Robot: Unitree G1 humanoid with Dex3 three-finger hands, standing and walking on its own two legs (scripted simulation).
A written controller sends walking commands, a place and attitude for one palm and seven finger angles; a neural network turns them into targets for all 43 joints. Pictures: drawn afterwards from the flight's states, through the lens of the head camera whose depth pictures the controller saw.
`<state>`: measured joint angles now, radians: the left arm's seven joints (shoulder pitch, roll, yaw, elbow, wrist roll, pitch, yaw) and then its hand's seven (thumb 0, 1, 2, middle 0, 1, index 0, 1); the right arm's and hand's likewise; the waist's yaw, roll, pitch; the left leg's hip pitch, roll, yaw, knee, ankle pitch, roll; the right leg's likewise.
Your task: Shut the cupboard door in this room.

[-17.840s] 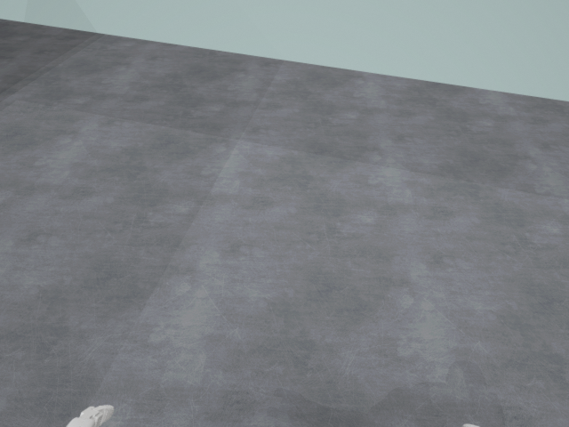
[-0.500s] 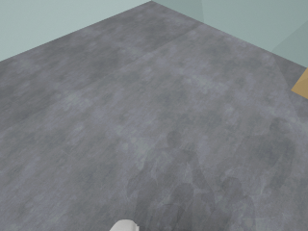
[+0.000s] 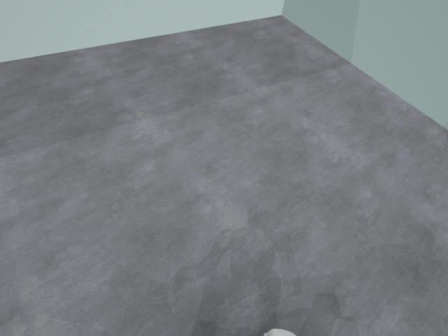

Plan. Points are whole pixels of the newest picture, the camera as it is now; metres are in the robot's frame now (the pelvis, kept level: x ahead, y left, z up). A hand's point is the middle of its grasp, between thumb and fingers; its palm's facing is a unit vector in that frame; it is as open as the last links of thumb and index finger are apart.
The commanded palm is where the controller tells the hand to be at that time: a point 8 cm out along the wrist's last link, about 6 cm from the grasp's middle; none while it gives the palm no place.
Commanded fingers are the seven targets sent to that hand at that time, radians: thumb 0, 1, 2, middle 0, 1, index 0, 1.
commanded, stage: turn or walk to find it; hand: left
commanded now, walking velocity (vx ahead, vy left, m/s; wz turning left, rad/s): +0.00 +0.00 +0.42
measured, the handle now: out of the picture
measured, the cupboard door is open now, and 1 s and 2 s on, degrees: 83 83 83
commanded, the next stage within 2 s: stand and wait in 1.80 s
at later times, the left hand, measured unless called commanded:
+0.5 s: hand out of the picture -0.01 +0.12 -0.15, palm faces +0.26 -0.92 -0.28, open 7.3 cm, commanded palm none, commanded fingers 0.00 0.90 0.90 -0.20 -0.30 -0.20 -0.30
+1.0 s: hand out of the picture -0.13 +0.18 -0.18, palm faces +0.48 -0.85 -0.22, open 7.4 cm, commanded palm none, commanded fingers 0.00 0.90 0.90 -0.20 -0.30 -0.20 -0.30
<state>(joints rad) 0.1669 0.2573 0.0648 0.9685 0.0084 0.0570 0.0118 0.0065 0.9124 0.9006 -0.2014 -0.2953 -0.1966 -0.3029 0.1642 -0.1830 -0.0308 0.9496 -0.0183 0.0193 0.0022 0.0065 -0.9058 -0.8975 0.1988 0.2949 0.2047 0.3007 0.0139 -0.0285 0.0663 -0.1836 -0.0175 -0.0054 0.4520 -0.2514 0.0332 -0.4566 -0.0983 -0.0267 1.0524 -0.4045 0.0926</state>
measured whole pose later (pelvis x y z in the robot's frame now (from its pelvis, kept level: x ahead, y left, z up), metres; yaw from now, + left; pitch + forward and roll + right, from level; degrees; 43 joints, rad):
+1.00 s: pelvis -0.08 -0.02 +0.00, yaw +25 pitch -1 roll -1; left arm 0.22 0.25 0.07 1.00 0.01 0.06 0.01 0.01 0.91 0.90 -0.20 -0.30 -0.20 -0.30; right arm 0.15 -0.18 -0.03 0.96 -0.02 0.02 0.00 0.01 -0.91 -0.90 0.20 0.29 0.20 0.30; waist 0.03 -0.04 0.06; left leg -0.18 -0.02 0.02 0.45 -0.26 0.06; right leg -0.48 -0.10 -0.04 1.10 -0.37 0.08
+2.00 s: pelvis -0.11 -0.06 -0.01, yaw +47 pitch -2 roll +0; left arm 0.28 0.25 0.05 1.06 0.01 0.06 0.02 0.01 0.91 0.90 -0.20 -0.30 -0.20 -0.30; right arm 0.08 -0.18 -0.02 0.97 -0.02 0.01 -0.02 0.01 -0.91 -0.90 0.20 0.29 0.20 0.30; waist 0.06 -0.05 0.07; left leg -0.15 0.00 0.08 0.50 -0.32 0.04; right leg -0.37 -0.08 -0.04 0.96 -0.47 0.05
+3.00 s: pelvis -0.11 -0.10 -0.01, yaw +19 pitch +1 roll +1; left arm 0.22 0.23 0.07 0.95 0.02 0.05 0.00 0.00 0.91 0.90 -0.21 -0.30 -0.20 -0.30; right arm 0.10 -0.21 -0.04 0.91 0.00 0.03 -0.02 0.01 -0.91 -0.90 0.20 0.29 0.20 0.30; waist 0.04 -0.03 0.07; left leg -0.27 -0.01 -0.02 0.60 -0.36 -0.04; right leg -0.34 0.12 0.16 0.49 -0.16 -0.05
